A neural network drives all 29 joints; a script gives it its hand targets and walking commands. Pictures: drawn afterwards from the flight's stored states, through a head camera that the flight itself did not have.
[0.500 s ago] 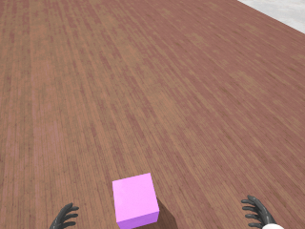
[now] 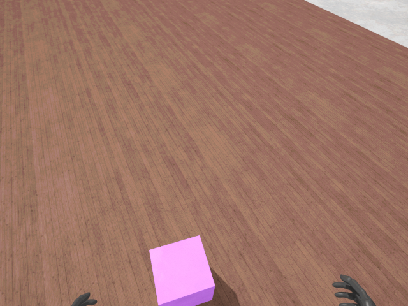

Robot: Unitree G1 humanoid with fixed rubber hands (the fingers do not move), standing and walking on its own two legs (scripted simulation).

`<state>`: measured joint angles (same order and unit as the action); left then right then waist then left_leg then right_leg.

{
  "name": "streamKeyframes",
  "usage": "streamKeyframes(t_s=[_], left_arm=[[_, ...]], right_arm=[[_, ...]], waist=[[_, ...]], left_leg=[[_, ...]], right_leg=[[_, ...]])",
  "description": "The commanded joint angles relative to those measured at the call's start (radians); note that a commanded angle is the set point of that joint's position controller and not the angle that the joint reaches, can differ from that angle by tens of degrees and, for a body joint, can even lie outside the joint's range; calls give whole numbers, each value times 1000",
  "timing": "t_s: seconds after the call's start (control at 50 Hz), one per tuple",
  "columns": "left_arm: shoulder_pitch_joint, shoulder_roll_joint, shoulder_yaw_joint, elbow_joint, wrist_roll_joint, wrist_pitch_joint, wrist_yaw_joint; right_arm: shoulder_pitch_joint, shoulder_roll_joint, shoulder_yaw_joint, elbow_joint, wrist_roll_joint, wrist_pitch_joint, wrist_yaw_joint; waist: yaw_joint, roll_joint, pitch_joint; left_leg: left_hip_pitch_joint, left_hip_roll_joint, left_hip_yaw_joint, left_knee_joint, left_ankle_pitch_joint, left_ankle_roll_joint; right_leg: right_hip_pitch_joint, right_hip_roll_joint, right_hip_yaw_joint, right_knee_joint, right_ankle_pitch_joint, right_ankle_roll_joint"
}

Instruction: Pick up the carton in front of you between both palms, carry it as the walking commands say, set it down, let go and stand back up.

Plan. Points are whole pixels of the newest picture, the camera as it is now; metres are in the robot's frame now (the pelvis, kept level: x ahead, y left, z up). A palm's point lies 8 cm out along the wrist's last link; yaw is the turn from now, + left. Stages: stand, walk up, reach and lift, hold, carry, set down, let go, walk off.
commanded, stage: stand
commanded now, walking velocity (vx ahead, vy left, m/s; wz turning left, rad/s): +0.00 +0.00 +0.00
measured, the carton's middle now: (182, 276) +0.34 +0.10 -0.65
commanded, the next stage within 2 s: none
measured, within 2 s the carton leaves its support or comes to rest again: neither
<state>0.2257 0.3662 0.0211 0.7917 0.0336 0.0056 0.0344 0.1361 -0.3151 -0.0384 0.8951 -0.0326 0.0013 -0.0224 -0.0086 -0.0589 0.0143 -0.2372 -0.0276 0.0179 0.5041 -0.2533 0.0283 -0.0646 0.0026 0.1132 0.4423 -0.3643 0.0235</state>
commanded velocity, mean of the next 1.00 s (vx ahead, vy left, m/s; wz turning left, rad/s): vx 0.00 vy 0.00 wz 0.00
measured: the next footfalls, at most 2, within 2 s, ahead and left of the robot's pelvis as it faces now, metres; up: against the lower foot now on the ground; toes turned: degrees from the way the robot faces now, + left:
none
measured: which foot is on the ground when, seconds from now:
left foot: down 0.00-1.00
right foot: down 0.00-1.00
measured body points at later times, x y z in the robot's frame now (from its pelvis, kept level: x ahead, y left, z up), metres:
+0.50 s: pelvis -0.02 +0.00 +0.00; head -0.02 +0.02 +0.45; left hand +0.07 +0.30 -0.12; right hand +0.09 -0.31 -0.10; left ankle +0.01 +0.10 -0.74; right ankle -0.08 -0.14 -0.74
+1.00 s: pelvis -0.02 +0.00 +0.01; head -0.02 +0.01 +0.46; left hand +0.07 +0.31 -0.12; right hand +0.08 -0.32 -0.10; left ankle +0.01 +0.10 -0.74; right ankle -0.08 -0.14 -0.74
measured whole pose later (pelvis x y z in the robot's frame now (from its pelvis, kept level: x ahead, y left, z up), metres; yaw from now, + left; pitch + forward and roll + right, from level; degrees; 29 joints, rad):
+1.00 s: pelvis -0.02 +0.00 +0.01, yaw +0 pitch -2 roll +0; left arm 0.19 0.40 0.01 0.96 0.02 -0.01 0.02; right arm 0.09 -0.37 -0.02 1.05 -0.01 -0.01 -0.01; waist -0.01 -0.04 0.03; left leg -0.20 -0.02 0.01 0.41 -0.17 0.02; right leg -0.03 0.01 0.10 0.35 -0.29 0.02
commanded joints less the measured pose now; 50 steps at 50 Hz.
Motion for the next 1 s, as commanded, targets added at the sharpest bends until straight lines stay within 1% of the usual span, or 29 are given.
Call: streamKeyframes(t_s=[0.0, 0.24, 0.42, 0.98], left_arm=[[3, 135, 30, -36, 0, -13, 4], [-9, 152, 23, 21, -2, -17, 0], [-17, 164, 20, 57, -4, -20, -5], [-46, 190, 15, 129, -11, -23, -11]], right_arm=[[-35, -178, -38, -36, 2, -11, -3], [-55, -197, -30, 23, 8, -11, 3], [-66, -212, -24, 55, 12, -13, 6], [-87, -237, -12, 111, 20, -17, 9]], waist=[[2, 48, -44], [0, 52, -15], [-1, 53, -4], [-1, 58, -11]], left_leg=[[149, 113, -117, -62, 299, 2], [149, 117, -122, -103, 204, 1], [150, 122, -132, -128, 167, 1], [166, 131, -146, -152, 200, 6]], right_leg=[[-119, -66, 26, -61, 298, -19], [-125, -74, 41, -108, 244, -28], [-126, -77, 46, -129, 212, -31], [-107, -87, 42, -154, 224, -36]])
